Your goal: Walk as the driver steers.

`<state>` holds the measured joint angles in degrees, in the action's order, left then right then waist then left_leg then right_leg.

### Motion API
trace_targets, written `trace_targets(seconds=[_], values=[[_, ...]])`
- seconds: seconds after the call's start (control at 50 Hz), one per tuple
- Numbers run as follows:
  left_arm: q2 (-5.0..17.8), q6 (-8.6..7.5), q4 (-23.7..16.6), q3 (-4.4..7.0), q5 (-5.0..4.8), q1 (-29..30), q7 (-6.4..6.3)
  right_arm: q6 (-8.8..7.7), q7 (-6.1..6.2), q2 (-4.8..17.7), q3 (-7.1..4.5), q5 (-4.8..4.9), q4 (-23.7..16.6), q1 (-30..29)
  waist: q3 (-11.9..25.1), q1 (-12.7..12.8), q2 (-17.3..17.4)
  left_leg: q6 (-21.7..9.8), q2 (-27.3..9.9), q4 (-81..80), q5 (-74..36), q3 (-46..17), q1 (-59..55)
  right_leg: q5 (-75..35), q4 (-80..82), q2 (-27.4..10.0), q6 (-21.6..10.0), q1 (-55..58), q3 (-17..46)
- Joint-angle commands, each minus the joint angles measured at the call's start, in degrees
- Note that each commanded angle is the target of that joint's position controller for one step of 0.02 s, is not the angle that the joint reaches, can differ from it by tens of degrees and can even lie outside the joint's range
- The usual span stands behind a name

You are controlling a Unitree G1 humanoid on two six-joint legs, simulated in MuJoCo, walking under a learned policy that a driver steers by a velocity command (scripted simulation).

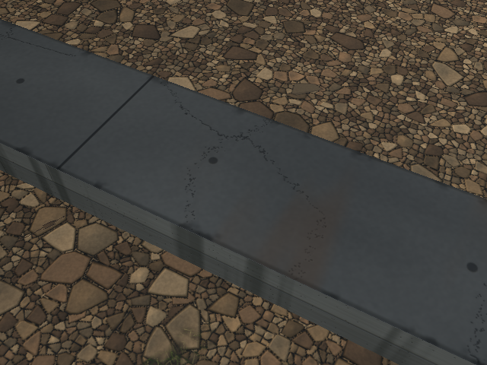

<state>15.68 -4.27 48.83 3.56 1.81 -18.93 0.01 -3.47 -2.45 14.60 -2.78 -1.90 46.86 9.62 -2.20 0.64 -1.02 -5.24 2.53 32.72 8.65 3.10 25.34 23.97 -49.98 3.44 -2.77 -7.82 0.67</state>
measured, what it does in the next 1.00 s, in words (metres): walks ahead, turning right: right foot, then left foot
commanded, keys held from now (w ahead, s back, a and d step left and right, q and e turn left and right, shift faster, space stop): w+q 0.02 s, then e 0.98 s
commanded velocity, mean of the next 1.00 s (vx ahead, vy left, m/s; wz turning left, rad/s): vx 0.13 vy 0.00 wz -0.36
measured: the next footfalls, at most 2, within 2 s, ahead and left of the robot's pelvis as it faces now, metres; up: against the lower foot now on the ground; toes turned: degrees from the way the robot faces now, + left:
right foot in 0.48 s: +0.28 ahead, -0.09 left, +0.00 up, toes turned -8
left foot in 0.96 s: +0.31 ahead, +0.12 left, +0.00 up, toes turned -29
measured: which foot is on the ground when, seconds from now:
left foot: down 0.00-0.48, up 0.50-0.94, down 0.96-1.00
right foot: up 0.00-0.46, down 0.48-0.96, up 0.98-1.00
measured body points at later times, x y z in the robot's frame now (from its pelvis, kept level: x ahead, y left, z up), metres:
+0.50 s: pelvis +0.18 +0.00 +0.00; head +0.21 -0.02 +0.45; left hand +0.32 +0.24 -0.12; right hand +0.22 -0.28 -0.14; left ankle +0.09 +0.07 -0.70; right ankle +0.24 -0.08 -0.73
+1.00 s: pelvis +0.22 +0.03 +0.01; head +0.25 +0.03 +0.46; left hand +0.48 +0.23 -0.09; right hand +0.23 -0.29 -0.09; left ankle +0.28 +0.14 -0.73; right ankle +0.23 -0.08 -0.71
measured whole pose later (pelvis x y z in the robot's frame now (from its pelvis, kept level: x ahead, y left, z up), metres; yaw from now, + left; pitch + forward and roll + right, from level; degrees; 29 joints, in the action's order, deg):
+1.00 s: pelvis +0.22 +0.03 +0.01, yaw -25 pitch +2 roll +1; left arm 18.2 1.8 41.3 4.6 -1.0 -6.5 -2.5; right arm -1.3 1.8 16.9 -3.7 -0.8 47.5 6.9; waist -1.9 0.5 -2.2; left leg 0.3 2.4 26.8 12.1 -4.0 15.7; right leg 17.9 -35.1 8.4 -1.5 -23.3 12.9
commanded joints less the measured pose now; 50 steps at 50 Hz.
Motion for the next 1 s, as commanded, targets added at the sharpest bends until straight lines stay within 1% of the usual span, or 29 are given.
trace_targets(seconds=[0.02, 0.04, 0.06, 0.1, 0.14, 0.2, 0.24, 0.3, 0.4, 0.44, 0.46, 0.48, 0.5, 0.52, 0.54, 0.56, 0.58, 0.6, 0.62, 0.64, 0.66, 0.7, 0.8, 0.88, 0.9, 0.94, 0.96, 0.98, 1.0], values=[[6.48, -1.72, -5.43, 0.51, 0.3, 1.46, 0.38, 0.33, 0.09, 10.24, -3.44, 1.43, -1.02, 8.45, 7.6, -3.28, 3.67, -12.7, -19.3, -17.52, 6.63, -35.03, -29.53, -3.86, -24.48, -3.84, -0.15, -29.98, 3.26], [5.26, -1.72, -5.27, 0.1, -0.09, 2.46, 0.59, 0.31, 0.51, 7.34, -2.5, 1.09, -0.96, 6.76, 3.84, -1.85, 0.99, -10.58, -17.43, -18.57, -2.67, -28.4, -23.49, -6.2, -20.24, -6.03, -0.16, -27.88, 2.81], [4.68, -0.91, -5.24, -0.12, 0.37, 2.47, 0.51, -0.03, 0.92, 5.34, -1.68, 1.29, -0.26, 6.5, 2.58, -0.56, 1.11, -8.89, -15.73, -18.87, -14.74, -23.25, -19.94, -6.41, -17.23, -7.13, 0.57, -24.68, 2.24], [3.3, 0.85, -2.81, -0.69, 0.59, -1.33, 0.45, -1.21, 1.05, 4.9, -1.08, 1.23, 0.95, 7.6, 4.22, 0.77, 2.88, -7.44, -14.15, -17.76, -36.99, -15.01, -17.4, -6.02, -15.0, -6.79, 1.74, -18.77, 0.73], [3.06, 1.62, -1.65, -0.79, -0.03, -2.14, 0.53, -1.9, 1.3, 6.38, -1.15, 1.11, 2.09, 8.71, 4.84, 1.15, 3.91, -6.85, -13.47, -17.87, -46.13, -9.7, -18.03, -7.53, -12.66, -5.81, 2.24, -18.65, 0.05], [2.64, 2.48, -1.32, -1.02, -0.6, 1.32, 0.52, -1.34, 1.95, 6.37, -0.6, 0.83, 2.77, 8.66, 3.45, 0.16, 5.55, -4.39, -12.03, -18.48, -47.07, -3.85, -19.69, -11.62, -5.69, -4.9, 2.32, -20.85, 0.03], [2.1, 2.82, -1.56, -1.3, -0.66, 4.29, 0.54, -0.87, 2.56, 6.09, -0.25, 1.0, 2.92, 7.9, 2.84, -0.57, 6.33, -3.1, -11.68, -18.46, -46.02, -1.16, -20.52, -14.9, -0.3, -4.79, 2.37, -20.52, -0.76], [1.64, 2.93, -2.18, -1.59, -0.5, 7.69, 0.72, -0.28, 3.6, 6.67, -0.28, 1.34, 3.58, 8.33, 2.67, -1.94, 6.06, -3.07, -12.72, -16.91, -44.77, 0.59, -23.5, -17.64, 6.27, -4.68, 2.04, -19.88, -2.83], [2.22, 2.66, -2.17, -1.2, -0.23, 7.23, 0.7, 1.15, 4.73, 7.88, -0.88, 1.31, 4.78, 8.02, 1.33, -2.03, 6.0, -4.35, -15.85, -9.59, -47.1, 0.08, -28.24, -10.62, 13.5, -2.98, -0.48, -18.26, -4.49], [3.02, 2.33, -1.69, -0.64, -0.08, 4.31, 0.4, 1.57, 5.02, 8.73, -1.27, 1.35, 4.52, 6.38, 2.43, -0.43, 5.48, -3.37, -15.72, -2.05, -49.28, 0.39, -27.92, -9.74, 18.24, -1.41, -2.67, -13.92, -4.84], [3.61, 1.83, -1.04, -0.28, 0.18, 0.61, 0.15, 1.78, 5.12, 9.42, -1.53, 1.47, 4.31, 5.45, 4.27, 2.22, 3.06, -1.49, -14.24, 5.61, -45.83, 1.99, -25.33, -18.27, 24.3, -1.73, -4.27, -8.06, -3.01], [8.65, 1.46, -0.68, 1.12, 0.76, -4.35, -0.31, 1.48, 5.08, 9.42, -1.49, 1.56, 2.18, 4.82, 8.83, 4.11, -3.49, 1.74, -9.98, 19.99, -28.09, 4.62, -16.14, -42.38, 25.45, -10.27, -8.15, 2.29, 8.91], [14.4, 2.15, -1.08, 2.88, -0.31, -3.85, -0.68, 1.9, 4.47, 3.97, -0.35, 2.07, 0.23, 7.55, 11.34, 1.18, -15.0, 4.64, 3.87, 36.65, 26.64, 4.89, 0.71, -74.87, 25.65, -25.61, -20.48, 10.96, 28.61], [11.18, 2.62, -0.32, 2.44, -2.84, -5.23, -0.26, 3.16, 4.45, 4.45, -0.15, 0.24, 2.0, 7.49, 14.23, 1.72, -4.67, 4.81, -0.1, 38.87, 29.31, -5.24, -1.21, -68.56, 26.36, -25.28, -21.3, 8.14, 26.23], [9.89, 3.34, -1.28, 2.41, -2.49, -0.86, -0.4, 3.62, 4.42, 4.57, -0.31, 0.54, 1.56, 5.32, 7.52, 0.8, -3.39, 5.18, -1.22, 39.38, 25.75, -5.78, 1.45, -58.46, 28.17, -21.92, -19.92, 2.68, 22.26], [7.46, 4.24, -2.26, 1.8, -1.98, 3.45, -0.66, 3.69, 4.51, 5.14, -0.44, 0.45, 1.26, 3.42, 2.96, -0.29, -0.75, 5.55, -2.81, 36.03, 21.77, -5.98, 3.04, -47.77, 30.49, -18.2, -17.0, -1.41, 19.27], [6.18, 4.79, -3.04, 1.42, -1.95, 5.78, -0.98, 3.92, 4.53, 6.31, -0.75, 0.02, 0.81, 2.04, 1.65, -0.81, -1.15, 6.0, -3.52, 32.96, 18.83, -5.79, 3.3, -41.66, 31.78, -15.47, -14.69, -2.89, 17.74], [7.67, 3.45, -7.28, 1.93, -2.93, 12.07, -1.15, 3.82, 5.2, 9.63, -2.3, 2.18, -1.31, -2.69, 5.12, -0.71, -1.14, 7.17, -2.32, 32.37, 19.44, -7.67, 3.48, -32.88, 33.39, -14.98, -13.5, -3.59, 20.11], [8.86, 2.93, -7.54, 2.18, -2.95, 13.11, -1.33, 3.97, 5.74, 9.12, -2.34, 2.35, -1.48, -2.34, 6.42, -1.48, -1.93, 8.01, -2.44, 29.99, 17.57, -8.33, 3.45, -28.65, 33.65, -14.3, -12.77, -2.83, 20.02], [9.07, 2.7, -7.57, 2.34, -2.68, 12.55, -1.67, 4.02, 6.18, 7.67, -2.11, 2.15, -1.21, -1.29, 7.23, -1.61, -2.82, 8.83, -2.06, 26.62, 16.41, -8.23, 3.21, -27.06, 33.65, -13.57, -12.16, -2.74, 19.48], [9.25, 2.78, -7.29, 2.48, -2.75, 11.18, -1.97, 3.97, 6.46, 6.55, -1.94, 2.09, -1.07, -1.04, 7.37, -1.16, -3.19, 9.65, -1.75, 23.43, 15.58, -8.16, 3.58, -25.39, 33.68, -13.05, -11.74, -2.1, 19.65], [9.94, 3.25, -7.05, 2.75, -2.6, 9.31, -2.47, 3.88, 6.65, 5.89, -1.92, 1.96, -1.25, -1.9, 7.43, -0.24, -4.13, 10.76, -1.1, 19.65, 13.95, -8.22, 3.87, -20.82, 33.73, -12.28, -11.3, -2.25, 20.65], [10.74, 4.3, -8.6, 3.04, -2.24, 10.88, -2.76, 3.29, 6.07, 6.31, -2.11, 2.16, -2.08, -4.33, 6.86, 0.63, -6.56, 11.13, -0.18, 11.66, 11.08, -8.88, 1.05, -11.38, 33.61, -10.11, -9.27, -5.18, 23.38], [10.93, 4.92, -9.95, 3.14, -2.11, 12.25, -2.58, 1.95, 5.16, 7.65, -2.23, 2.63, -2.39, -4.12, 7.47, 0.49, -8.53, 9.74, 0.54, 3.98, 11.48, -9.2, -2.97, -15.34, 32.07, -10.38, -8.6, -3.66, 27.63], [10.95, 5.1, -10.29, 3.12, -2.24, 12.65, -2.58, 1.63, 4.8, 8.04, -2.3, 2.76, -2.3, -3.34, 7.69, 0.02, -8.82, 9.11, 0.64, 0.84, 10.8, -9.01, -4.6, -17.45, 31.29, -10.29, -8.25, -3.08, 28.54], [10.61, 5.59, -11.09, 2.92, -3.0, 14.17, -2.83, 1.09, 4.11, 8.88, -2.67, 2.79, -1.12, 0.9, 7.79, -2.89, -8.43, 7.05, -0.11, -11.46, 2.93, -7.62, -12.54, -18.9, 28.44, -7.78, -5.78, -5.42, 27.67], [8.72, 5.78, -11.35, 2.35, -3.1, 13.0, -2.99, 1.16, 4.08, 11.4, -3.35, 2.13, -0.76, 2.39, 8.74, -2.61, -4.82, 4.84, -6.19, -14.69, -0.27, -11.25, -19.66, -12.01, 23.52, -4.86, -3.06, -11.06, 24.81], [5.31, 5.7, -11.89, 1.61, -2.97, 10.62, -2.74, 1.79, 4.49, 15.58, -3.99, 0.58, -1.72, 0.44, 8.49, 0.61, 10.11, -1.45, -19.22, -16.47, -5.75, -24.51, -24.38, 3.32, 9.84, 3.22, 0.05, -21.6, 13.79], [10.19, 4.84, -13.11, 3.16, -2.76, 11.92, -2.35, 1.7, 4.22, 14.91, -3.77, -1.69, -2.78, -1.0, 6.37, 0.04, 16.78, -9.77, -26.04, -18.34, -13.01, -34.02, -18.64, 12.11, -2.37, 5.04, 2.67, -27.61, 9.72]])
Keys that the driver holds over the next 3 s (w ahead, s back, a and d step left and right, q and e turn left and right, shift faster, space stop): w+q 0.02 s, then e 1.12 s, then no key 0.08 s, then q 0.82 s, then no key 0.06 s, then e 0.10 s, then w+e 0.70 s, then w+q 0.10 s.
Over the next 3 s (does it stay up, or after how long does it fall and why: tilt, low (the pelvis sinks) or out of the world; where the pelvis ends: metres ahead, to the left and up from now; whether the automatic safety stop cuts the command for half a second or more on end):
stays up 0.41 -0.14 0.01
